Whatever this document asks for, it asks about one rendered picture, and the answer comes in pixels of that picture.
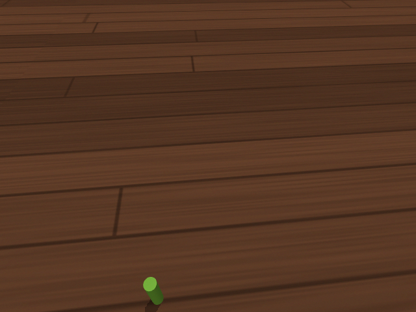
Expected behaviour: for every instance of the can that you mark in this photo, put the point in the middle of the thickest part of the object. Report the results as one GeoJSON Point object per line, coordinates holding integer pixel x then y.
{"type": "Point", "coordinates": [153, 290]}

